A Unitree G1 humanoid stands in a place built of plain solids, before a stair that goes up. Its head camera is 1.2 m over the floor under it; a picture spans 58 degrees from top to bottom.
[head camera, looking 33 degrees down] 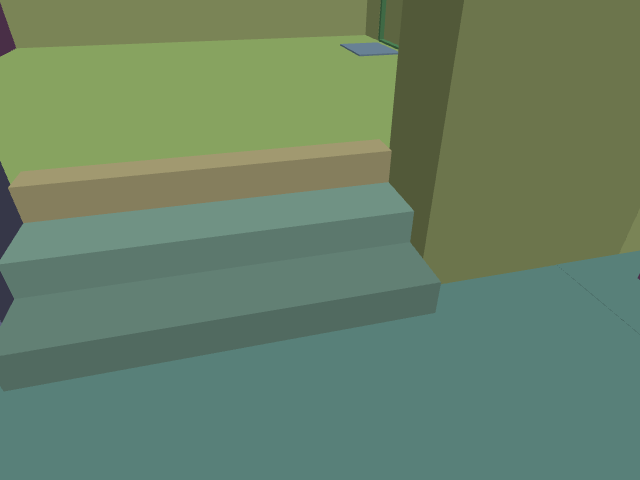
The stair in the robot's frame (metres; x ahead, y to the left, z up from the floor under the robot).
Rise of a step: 0.16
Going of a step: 0.29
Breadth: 1.56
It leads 14 degrees to the left of straight ahead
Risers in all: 3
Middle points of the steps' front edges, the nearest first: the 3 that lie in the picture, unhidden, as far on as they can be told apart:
1.12 0.29 0.16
1.40 0.36 0.31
1.68 0.43 0.47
